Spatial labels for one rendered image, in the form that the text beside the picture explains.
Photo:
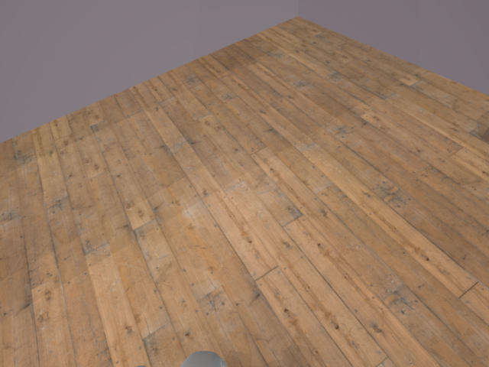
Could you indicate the robot left thigh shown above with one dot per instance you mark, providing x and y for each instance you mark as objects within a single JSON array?
[{"x": 204, "y": 359}]

